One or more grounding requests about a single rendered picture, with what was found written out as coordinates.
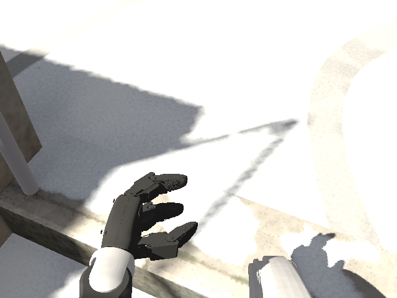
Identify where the robot left hand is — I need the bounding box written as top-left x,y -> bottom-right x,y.
100,172 -> 198,261

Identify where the robot left forearm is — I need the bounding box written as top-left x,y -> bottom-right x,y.
79,247 -> 135,298

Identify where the right robot thigh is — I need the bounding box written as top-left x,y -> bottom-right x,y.
248,256 -> 313,298

